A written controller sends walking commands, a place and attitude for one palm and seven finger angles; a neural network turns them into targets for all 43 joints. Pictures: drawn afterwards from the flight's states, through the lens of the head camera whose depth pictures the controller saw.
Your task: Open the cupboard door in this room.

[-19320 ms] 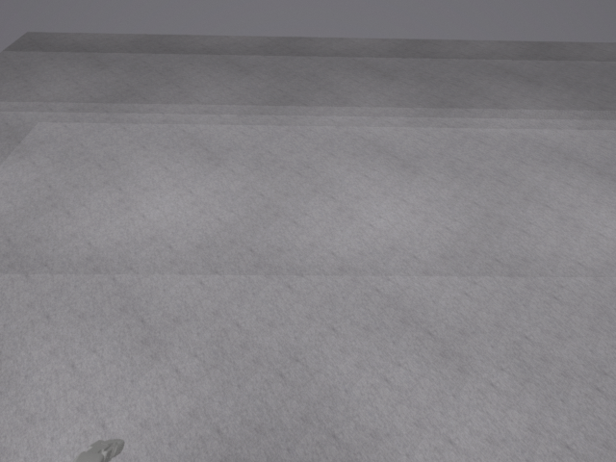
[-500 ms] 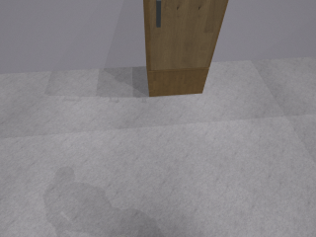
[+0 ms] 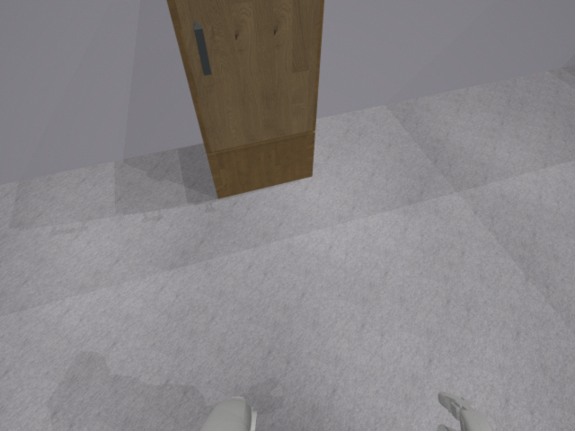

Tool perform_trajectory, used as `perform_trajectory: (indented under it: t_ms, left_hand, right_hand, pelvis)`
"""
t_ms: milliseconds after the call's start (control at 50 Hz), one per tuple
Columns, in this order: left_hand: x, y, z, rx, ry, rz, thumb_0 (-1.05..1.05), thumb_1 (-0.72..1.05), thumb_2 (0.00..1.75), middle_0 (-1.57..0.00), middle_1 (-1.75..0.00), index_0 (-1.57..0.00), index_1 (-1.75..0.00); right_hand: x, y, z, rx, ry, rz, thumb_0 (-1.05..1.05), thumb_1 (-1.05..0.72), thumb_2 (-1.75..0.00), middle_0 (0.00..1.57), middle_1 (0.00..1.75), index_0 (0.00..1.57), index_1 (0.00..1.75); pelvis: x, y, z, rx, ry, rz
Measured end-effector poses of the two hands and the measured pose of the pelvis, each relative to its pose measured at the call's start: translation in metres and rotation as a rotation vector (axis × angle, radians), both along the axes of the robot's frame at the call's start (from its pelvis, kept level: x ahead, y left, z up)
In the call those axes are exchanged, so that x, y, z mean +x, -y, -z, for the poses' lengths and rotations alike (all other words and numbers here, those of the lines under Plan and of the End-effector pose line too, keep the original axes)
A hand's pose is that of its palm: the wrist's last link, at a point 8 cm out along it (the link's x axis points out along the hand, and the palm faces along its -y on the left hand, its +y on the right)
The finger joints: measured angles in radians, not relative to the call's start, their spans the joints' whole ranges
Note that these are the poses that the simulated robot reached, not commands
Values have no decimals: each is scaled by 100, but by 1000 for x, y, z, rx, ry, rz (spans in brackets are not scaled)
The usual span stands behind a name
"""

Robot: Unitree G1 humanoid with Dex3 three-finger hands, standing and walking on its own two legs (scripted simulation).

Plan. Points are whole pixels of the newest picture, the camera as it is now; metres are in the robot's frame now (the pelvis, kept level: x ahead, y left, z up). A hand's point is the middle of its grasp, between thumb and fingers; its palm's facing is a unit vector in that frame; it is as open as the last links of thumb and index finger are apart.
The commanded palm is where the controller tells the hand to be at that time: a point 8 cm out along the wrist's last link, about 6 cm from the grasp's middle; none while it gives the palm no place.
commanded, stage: walk to a spot facing it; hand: left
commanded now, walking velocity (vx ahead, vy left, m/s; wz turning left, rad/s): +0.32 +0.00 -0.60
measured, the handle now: (201, 48) +1.08 +0.40 -0.05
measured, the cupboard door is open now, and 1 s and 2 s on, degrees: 0 0 0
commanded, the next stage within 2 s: turn to face it in 1.00 s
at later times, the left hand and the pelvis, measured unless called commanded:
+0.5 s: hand (201, 302) +0.34 +0.22 -0.16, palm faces -0.33 -0.92 -0.20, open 7.4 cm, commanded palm none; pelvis +0.15 +0.06 +0.00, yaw -19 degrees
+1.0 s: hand (282, 245) +0.49 +0.08 -0.17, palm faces -0.54 -0.80 -0.26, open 7.2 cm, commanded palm none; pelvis +0.31 -0.06 -0.01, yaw -35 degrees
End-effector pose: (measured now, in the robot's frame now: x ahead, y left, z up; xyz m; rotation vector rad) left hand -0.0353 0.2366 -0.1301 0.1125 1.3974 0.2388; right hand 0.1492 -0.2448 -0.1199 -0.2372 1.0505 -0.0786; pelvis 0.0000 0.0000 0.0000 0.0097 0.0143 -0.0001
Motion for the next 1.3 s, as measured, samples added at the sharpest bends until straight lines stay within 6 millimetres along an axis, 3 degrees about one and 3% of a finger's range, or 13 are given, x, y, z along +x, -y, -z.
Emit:
perform_trajectory:
  t_ms: [100, 180, 280, 360, 440, 520, 680, 740, 800, 920, 1040, 1200, 1300]
  left_hand:
    - [23, -30, 12, -18, -43, 28, 0, 90, 90, -20, -30, -20, -30]
    - [64, -65, 33, -27, -64, 82, 1, 90, 90, -20, -30, -20, -30]
    - [162, -89, 27, -20, 20, 221, 1, 91, 90, -20, -30, -20, -30]
    - [251, -86, 14, -16, 138, 322, 1, 91, 90, -20, -30, -20, -30]
    - [331, -62, 7, -27, 220, 420, 1, 91, 90, -19, -30, -19, -30]
    - [400, -17, 5, -62, 268, 529, 0, 91, 90, -19, -30, -19, -30]
    - [515, 119, 13, -161, 361, 754, 1, 91, 90, -19, -30, -19, -30]
    - [539, 158, 21, -179, 413, 790, 0, 91, 90, -20, -30, -20, -30]
    - [539, 168, 23, -167, 369, 796, 0, 91, 90, -20, -30, -20, -30]
    - [531, 141, 11, -61, 241, 762, -1, 94, 90, -20, -30, -21, -30]
    - [546, 106, 0, 16, 182, 722, -1, 94, 90, -20, -30, -20, -30]
    - [565, 79, 21, 18, 57, 662, 0, 91, 90, -20, -30, -20, -30]
    - [587, 87, 36, -13, -1, 674, 0, 91, 90, -20, -30, -20, -30]
  right_hand:
    - [29, -24, -7, -21, 35, 16, 1, -91, -90, 19, 30, 20, 30]
    - [41, -41, -4, -54, 93, 60, 1, -91, -90, 20, 30, 20, 30]
    - [-5, -55, -6, -54, -10, 194, 1, -91, -90, 20, 30, 20, 30]
    - [-59, -68, -3, -39, -160, 330, 1, -91, -90, 20, 30, 20, 30]
    - [-110, -86, 0, -9, -310, 467, 1, -91, -90, 20, 30, 20, 30]
    - [-147, -107, 0, 33, -443, 587, 1, -91, -90, 19, 30, 20, 30]
    - [-165, -131, 7, 157, -626, 779, 1, -91, -90, 20, 30, 20, 30]
    - [-146, -116, 22, 201, -634, 819, 1, -91, -90, 20, 30, 20, 30]
    - [-101, -79, 33, 185, -529, 829, 1, -91, -90, 20, 30, 20, 30]
    - [27, 15, 31, 95, -183, 763, 1, -91, -90, 20, 30, 20, 30]
    - [132, 74, 10, 34, 25, 677, 1, -91, -90, 19, 30, 20, 30]
    - [233, 103, -8, -48, 109, 611, 1, -91, -90, 19, 30, 20, 30]
    - [246, 85, -5, -51, 55, 626, 0, -91, -90, 19, 30, 20, 30]
  pelvis:
    - [28, -25, 5, -14, -3, 48]
    - [54, -50, 20, -35, 3, 110]
    - [82, -65, 9, -46, 22, 192]
    - [107, -69, 1, -49, 17, 246]
    - [132, -67, 1, -46, 13, 300]
    - [158, -57, 3, -39, 10, 352]
    - [214, -11, 21, -29, -7, 458]
    - [233, 16, 33, -18, 5, 495]
    - [248, 30, 29, -23, 28, 526]
    - [282, 48, 13, -20, 26, 594]
    - [321, 58, 7, -24, 16, 629]
    - [389, 63, 13, -50, 9, 657]
    - [421, 61, 15, -46, 33, 669]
